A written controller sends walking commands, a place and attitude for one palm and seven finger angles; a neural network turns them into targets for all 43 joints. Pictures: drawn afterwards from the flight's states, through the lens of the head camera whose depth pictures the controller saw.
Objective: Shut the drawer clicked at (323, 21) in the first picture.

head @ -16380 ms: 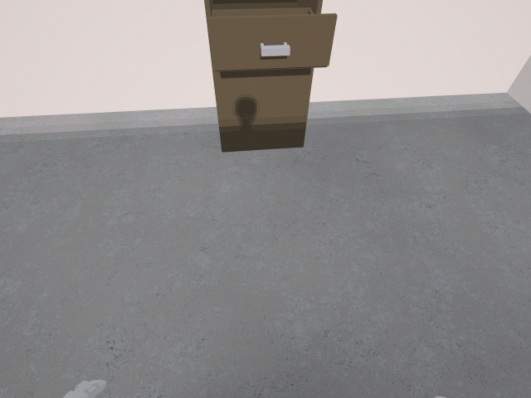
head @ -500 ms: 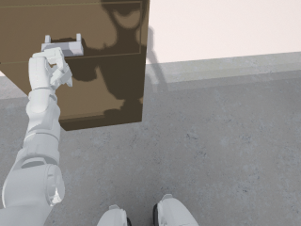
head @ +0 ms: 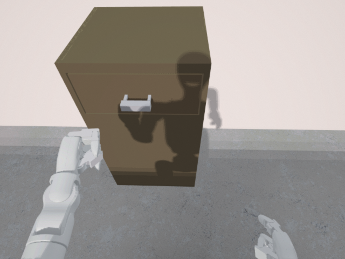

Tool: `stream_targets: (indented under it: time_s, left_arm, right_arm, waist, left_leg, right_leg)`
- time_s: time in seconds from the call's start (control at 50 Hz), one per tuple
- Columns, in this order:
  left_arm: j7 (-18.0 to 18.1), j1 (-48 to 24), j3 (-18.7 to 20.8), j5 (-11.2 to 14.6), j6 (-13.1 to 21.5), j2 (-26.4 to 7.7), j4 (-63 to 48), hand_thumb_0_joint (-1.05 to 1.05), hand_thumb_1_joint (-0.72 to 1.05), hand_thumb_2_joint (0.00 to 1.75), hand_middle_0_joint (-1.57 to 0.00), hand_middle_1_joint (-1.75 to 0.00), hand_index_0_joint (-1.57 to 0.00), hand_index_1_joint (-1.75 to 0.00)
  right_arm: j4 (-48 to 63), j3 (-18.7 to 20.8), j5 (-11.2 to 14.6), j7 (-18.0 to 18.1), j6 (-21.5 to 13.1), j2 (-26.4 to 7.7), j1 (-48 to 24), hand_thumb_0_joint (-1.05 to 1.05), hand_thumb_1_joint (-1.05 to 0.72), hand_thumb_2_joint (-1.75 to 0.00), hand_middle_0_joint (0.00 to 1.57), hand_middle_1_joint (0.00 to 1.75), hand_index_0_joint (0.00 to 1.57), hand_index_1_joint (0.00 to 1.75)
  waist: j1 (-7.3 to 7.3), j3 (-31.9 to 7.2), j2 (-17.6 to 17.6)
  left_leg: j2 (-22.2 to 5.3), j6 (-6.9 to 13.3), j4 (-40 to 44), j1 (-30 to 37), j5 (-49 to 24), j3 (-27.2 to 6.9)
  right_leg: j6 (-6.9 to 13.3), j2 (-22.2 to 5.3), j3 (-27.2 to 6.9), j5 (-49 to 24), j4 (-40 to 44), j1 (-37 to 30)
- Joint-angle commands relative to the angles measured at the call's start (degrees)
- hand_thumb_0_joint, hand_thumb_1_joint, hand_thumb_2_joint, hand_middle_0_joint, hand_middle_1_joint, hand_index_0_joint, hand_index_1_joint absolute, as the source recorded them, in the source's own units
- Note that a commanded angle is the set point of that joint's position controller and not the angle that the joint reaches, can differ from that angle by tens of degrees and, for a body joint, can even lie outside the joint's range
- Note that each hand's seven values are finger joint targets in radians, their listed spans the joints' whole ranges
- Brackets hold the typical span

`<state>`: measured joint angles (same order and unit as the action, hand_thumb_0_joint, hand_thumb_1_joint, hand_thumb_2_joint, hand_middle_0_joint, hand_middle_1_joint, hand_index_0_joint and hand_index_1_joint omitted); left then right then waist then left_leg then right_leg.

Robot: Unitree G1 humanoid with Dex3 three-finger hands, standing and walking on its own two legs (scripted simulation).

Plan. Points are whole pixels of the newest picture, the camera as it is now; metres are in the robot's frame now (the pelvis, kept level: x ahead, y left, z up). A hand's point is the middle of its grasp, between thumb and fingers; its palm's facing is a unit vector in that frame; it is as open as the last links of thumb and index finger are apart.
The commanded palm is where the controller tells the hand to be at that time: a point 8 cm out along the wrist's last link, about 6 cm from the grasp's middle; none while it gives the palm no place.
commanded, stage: draw the hand back to the body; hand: left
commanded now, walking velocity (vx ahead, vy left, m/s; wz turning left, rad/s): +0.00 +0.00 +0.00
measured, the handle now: (136, 101) +0.60 +0.16 -0.02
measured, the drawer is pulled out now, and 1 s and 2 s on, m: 0.00 0.00 0.00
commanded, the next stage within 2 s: step back with the hand held close in 0.72 s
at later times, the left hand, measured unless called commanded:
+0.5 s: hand (30, 195) +0.19 +0.23 +0.17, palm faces +0.37 -0.85 -0.38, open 3.2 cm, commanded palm +0.13 +0.28 +0.19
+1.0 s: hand (12, 203) +0.17 +0.24 +0.18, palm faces +0.39 -0.81 -0.44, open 3.2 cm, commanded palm +0.11 +0.28 +0.19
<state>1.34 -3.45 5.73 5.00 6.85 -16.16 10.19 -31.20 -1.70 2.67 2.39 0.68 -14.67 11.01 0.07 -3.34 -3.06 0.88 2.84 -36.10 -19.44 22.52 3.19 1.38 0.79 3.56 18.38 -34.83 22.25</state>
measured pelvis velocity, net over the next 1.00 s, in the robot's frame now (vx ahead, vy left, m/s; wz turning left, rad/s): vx -0.02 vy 0.00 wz -0.01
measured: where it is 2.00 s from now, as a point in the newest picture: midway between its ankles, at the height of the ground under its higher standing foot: outside the picture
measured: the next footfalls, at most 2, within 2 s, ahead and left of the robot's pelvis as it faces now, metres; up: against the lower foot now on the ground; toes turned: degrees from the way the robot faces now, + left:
none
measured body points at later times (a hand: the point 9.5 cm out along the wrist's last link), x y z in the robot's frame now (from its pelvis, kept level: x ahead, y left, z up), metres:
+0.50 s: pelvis +0.00 +0.00 +0.02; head -0.02 -0.02 +0.47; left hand +0.17 +0.28 +0.19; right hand +0.19 -0.22 -0.07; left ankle -0.04 +0.08 -0.73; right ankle -0.01 -0.10 -0.73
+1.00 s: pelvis -0.02 +0.00 +0.02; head -0.03 -0.02 +0.47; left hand +0.14 +0.28 +0.21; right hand +0.16 -0.23 -0.07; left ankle -0.04 +0.08 -0.73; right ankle -0.01 -0.10 -0.73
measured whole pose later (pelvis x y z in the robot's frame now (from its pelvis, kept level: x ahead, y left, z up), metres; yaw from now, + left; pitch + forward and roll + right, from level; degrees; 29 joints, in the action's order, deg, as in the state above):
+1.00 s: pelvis -0.02 +0.00 +0.02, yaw -1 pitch -2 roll -1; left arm 6.3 31.2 20.0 2.7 10.2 -19.4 -26.4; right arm -34.3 -1.4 -0.6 3.1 -4.9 -13.7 11.0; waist 1.2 -0.1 -4.2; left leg 0.5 2.8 -25.7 -8.0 16.4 3.8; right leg 1.6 1.8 2.8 11.0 -22.6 10.2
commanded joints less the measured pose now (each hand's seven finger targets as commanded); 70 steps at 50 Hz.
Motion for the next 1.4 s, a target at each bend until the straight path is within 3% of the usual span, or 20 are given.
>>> stream_targets:
  time_s: [0.0, 0.08, 0.1, 0.18, 0.2, 0.38, 0.5, 0.56, 0.6, 0.74, 0.82, 0.84, 0.86, 0.88, 0.92, 1.0, 1.04, 1.12, 1.22, 1.38]
  left_arm:
    - [3.44, -11.17, 4.98, -0.88, 0.40, -10.57, -17.37, 0.00, 0.90, 0.90, -1.40, -1.60, -1.40, -1.60]
    - [4.11, -5.41, 5.51, -1.15, -0.47, -9.87, -23.20, 0.00, 0.90, 0.90, -1.40, -1.60, -1.40, -1.60]
    - [4.12, -3.82, 6.01, -1.14, -0.48, -10.37, -25.00, 0.00, 0.90, 0.90, -1.40, -1.60, -1.40, -1.60]
    - [4.12, 4.97, 7.34, -1.07, -0.85, -9.99, -30.69, 0.00, 0.90, 0.90, -1.40, -1.60, -1.40, -1.60]
    - [4.03, 6.85, 7.36, -1.17, -1.09, -9.91, -31.12, 0.00, 0.90, 0.90, -1.40, -1.60, -1.40, -1.60]
    - [4.73, 21.89, 13.43, -1.12, 0.07, -12.16, -45.48, 0.00, 0.90, 0.90, -1.40, -1.60, -1.40, -1.60]
    - [5.09, 30.70, 17.82, -0.88, 0.80, -13.92, -49.52, 0.00, 0.90, 0.90, -1.40, -1.60, -1.40, -1.60]
    - [4.97, 30.80, 15.85, -1.06, 1.10, -11.20, -47.22, 0.00, 0.90, 0.90, -1.40, -1.60, -1.40, -1.60]
    - [5.02, 28.60, 14.85, -1.30, 1.26, -10.85, -46.95, 0.00, 0.90, 0.90, -1.40, -1.60, -1.40, -1.60]
    - [5.83, 27.61, 16.64, -1.55, 2.31, -12.92, -49.69, 0.00, 0.90, 0.90, -1.40, -1.60, -1.40, -1.60]
    - [5.74, 28.35, 16.67, -1.55, 2.16, -12.43, -48.72, 0.00, 0.90, 0.90, -1.40, -1.60, -1.40, -1.60]
    - [6.08, 21.12, 25.02, -1.40, 5.09, -19.91, -52.10, 0.00, 0.90, 0.90, -1.40, -1.60, -1.40, -1.60]
    - [5.74, 27.19, 22.42, -1.66, 5.53, -15.59, -46.40, 0.00, 0.90, 0.90, -1.40, -1.60, -1.40, -1.60]
    - [5.37, 30.74, 19.96, -1.94, 5.79, -12.84, -45.31, 0.00, 0.90, 0.90, -1.40, -1.60, -1.40, -1.60]
    - [5.18, 33.19, 18.76, -2.14, 6.72, -11.74, -45.96, 0.00, 0.90, 0.90, -1.40, -1.60, -1.40, -1.60]
    - [5.78, 36.73, 20.34, -2.34, 7.52, -13.67, -49.02, 0.00, 0.90, 0.90, -1.40, -1.60, -1.40, -1.60]
    - [6.04, 38.73, 21.67, -2.36, 7.68, -14.55, -49.90, 0.00, 0.90, 0.90, -1.40, -1.60, -1.40, -1.60]
    - [6.29, 40.26, 23.40, -2.07, 7.87, -15.89, -50.99, 0.00, 0.90, 0.90, -1.40, -1.60, -1.40, -1.60]
    - [6.31, 39.54, 22.52, -2.53, 8.05, -15.21, -51.43, 0.00, 0.90, 0.90, -1.40, -1.60, -1.40, -1.60]
    - [7.01, 36.80, 22.23, -4.10, 9.29, -14.62, -52.45, 0.00, 0.90, 0.90, -1.40, -1.60, -1.40, -1.60]
  right_arm:
    - [6.77, 1.34, -0.22, 2.01, -1.92, -6.07, -5.01, 0.00, -0.90, -0.90, 0.20, 0.30, 0.20, 0.30]
    - [6.67, 0.75, -0.86, 2.21, -3.09, -5.34, -6.16, 0.00, -0.90, -0.90, 0.20, 0.30, 0.20, 0.30]
    - [6.49, 0.78, -1.13, 2.18, -3.42, -5.56, -6.35, 0.00, -0.90, -0.90, 0.20, 0.30, 0.20, 0.30]
    - [6.52, 0.79, -1.68, 1.68, -4.45, -5.21, -6.93, 0.00, -0.90, -0.90, 0.20, 0.30, 0.20, 0.30]
    - [6.03, 0.87, -1.79, 1.60, -4.58, -5.32, -7.36, 0.00, -0.90, -0.90, 0.20, 0.30, 0.20, 0.30]
    - [6.04, 1.74, -2.50, 0.93, -7.06, -4.80, -7.23, 0.00, -0.90, -0.90, 0.20, 0.30, 0.20, 0.30]
    - [5.57, 2.29, -2.36, 1.09, -8.72, -4.87, -7.11, 0.00, -0.90, -0.90, 0.20, 0.30, 0.20, 0.30]
    - [4.98, 2.30, -2.27, 1.26, -8.94, -4.72, -6.86, 0.00, -0.90, -0.90, 0.20, 0.30, 0.20, 0.30]
    - [4.80, 2.47, -2.18, 1.59, -9.24, -5.22, -6.97, 0.00, -0.90, -0.90, 0.20, 0.30, 0.20, 0.30]
    - [4.61, 2.17, -2.57, 2.15, -10.87, -4.76, -6.79, 0.00, -0.90, -0.90, 0.20, 0.30, 0.20, 0.30]
    - [4.33, 1.99, -2.62, 2.08, -11.34, -4.45, -7.06, 0.00, -0.90, -0.90, 0.20, 0.30, 0.20, 0.30]
    - [5.98, 2.33, -2.38, 1.96, -10.01, -5.81, -6.14, 0.00, -0.90, -0.90, 0.20, 0.30, 0.20, 0.30]
    - [4.39, 2.66, -2.69, 1.95, -9.18, -4.85, -5.28, 0.00, -0.90, -0.90, 0.20, 0.30, 0.20, 0.30]
    - [4.63, 2.89, -2.92, 1.62, -8.52, -5.14, -4.97, 0.00, -0.90, -0.90, 0.20, 0.30, 0.20, 0.30]
    - [5.05, 3.17, -3.18, 1.49, -7.82, -5.42, -5.55, 0.00, -0.90, -0.90, 0.20, 0.30, 0.20, 0.30]
    - [6.44, 3.93, -3.13, 1.75, -6.72, -5.86, -6.07, 0.00, -0.90, -0.90, 0.20, 0.30, 0.20, 0.30]
    - [7.28, 4.39, -2.80, 1.82, -6.04, -5.61, -5.95, 0.00, -0.90, -0.90, 0.20, 0.30, 0.20, 0.30]
    - [8.27, 4.97, -2.43, 2.13, -5.24, -5.24, -6.20, 0.00, -0.90, -0.90, 0.20, 0.30, 0.20, 0.30]
    - [8.49, 5.26, -2.39, 2.39, -5.29, -5.68, -5.91, 0.00, -0.90, -0.90, 0.20, 0.30, 0.20, 0.30]
    - [9.06, 5.41, -2.38, 2.35, -6.50, -6.26, -4.91, 0.00, -0.90, -0.90, 0.20, 0.30, 0.20, 0.30]
  waist:
    - [0.14, -7.77, 2.26]
    - [0.99, -7.03, -0.24]
    - [1.20, -6.85, 1.21]
    - [1.88, -5.13, 0.72]
    - [1.92, -3.20, 0.33]
    - [2.95, -3.29, -0.46]
    - [3.77, -0.17, -0.42]
    - [2.90, 4.28, 2.45]
    - [2.55, 6.04, 1.67]
    - [3.51, 1.58, -0.73]
    - [3.67, 3.45, -0.42]
    - [0.76, 8.97, 1.45]
    - [0.36, 8.14, 4.53]
    - [0.14, 6.58, 4.33]
    - [0.15, 3.83, 1.83]
    - [0.70, -3.07, 0.21]
    - [0.87, -5.99, 1.62]
    - [0.95, -7.26, 1.86]
    - [0.54, -4.20, 1.04]
    - [-0.32, 0.75, 2.50]
  left_leg:
    - [-2.40, -0.84, 10.10, 7.60, -18.85, -3.93]
    - [-2.45, -1.13, 13.20, 12.12, -20.20, -4.17]
    - [-2.43, -1.01, 13.58, 12.41, -21.07, -4.21]
    - [-2.62, -1.18, 14.96, 14.35, -25.47, -4.04]
    - [-2.68, -1.17, 15.11, 14.08, -25.15, -3.84]
    - [-2.80, -1.30, 14.94, 15.17, -27.55, -4.01]
    - [-2.97, -1.34, 14.58, 13.39, -25.18, -4.21]
    - [-3.11, -1.03, 15.29, 12.11, -19.48, -4.30]
    - [-3.07, -0.74, 15.64, 11.69, -15.81, -4.63]
    - [-2.67, -0.78, 15.80, 12.49, -16.06, -4.94]
    - [-2.72, -1.04, 15.98, 11.90, -16.99, -4.85]
    - [-3.57, 0.47, 14.93, 6.69, -10.48, -6.08]
    - [-3.44, 0.47, 13.48, 7.94, -9.62, -6.51]
    - [-3.42, 0.48, 12.70, 8.94, -10.22, -5.98]
    - [-3.74, 0.38, 13.84, 8.89, -12.66, -5.85]
    - [-4.72, 0.24, 15.67, 7.50, -21.02, -6.75]
    - [-5.18, -0.02, 14.62, 6.99, -26.42, -6.80]
    - [-5.51, -0.22, 13.48, 4.93, -29.66, -7.04]
    - [-6.57, 0.84, 15.35, -0.20, -22.13, -8.34]
    - [-6.57, 3.38, 17.77, -13.87, 4.33, -9.92]
  right_leg:
    - [0.59, -1.52, -3.09, -16.12, 8.12, -12.69]
    - [0.70, -1.46, -2.78, -16.09, 10.74, -15.70]
    - [0.77, -1.32, -2.82, -16.90, 11.47, -16.88]
    - [0.71, -1.38, -2.59, -19.87, 12.81, -19.23]
    - [0.81, -1.24, -2.91, -19.42, 13.57, -18.88]
    - [0.63, -1.57, -3.12, -20.81, 13.96, -20.64]
    - [0.83, -1.39, -3.63, -19.12, 14.51, -19.50]
    - [0.56, -1.40, -3.35, -13.79, 15.28, -16.20]
    - [0.70, -1.40, -3.78, -9.97, 16.24, -14.72]
    - [0.89, -1.72, -3.98, -10.62, 15.13, -17.67]
    - [0.96, -1.53, -4.03, -11.51, 15.24, -17.58]
    - [1.05, -4.66, -12.79, -10.85, 19.12, -10.85]
    - [1.53, -6.36, -13.49, -9.00, 20.30, -9.44]
    - [1.54, -7.02, -13.77, -8.45, 20.58, -8.81]
    - [1.19, -6.70, -11.71, -11.35, 18.74, -10.12]
    - [0.23, -5.15, -7.97, -21.29, 12.19, -15.73]
    - [-0.04, -4.79, -7.48, -26.54, 9.53, -17.87]
    - [-0.26, -4.94, -7.62, -30.40, 6.76, -18.41]
    - [-0.92, -3.91, -7.95, -24.48, 5.48, -17.09]
    - [-0.99, -3.61, -10.90, -12.65, 6.10, -18.73]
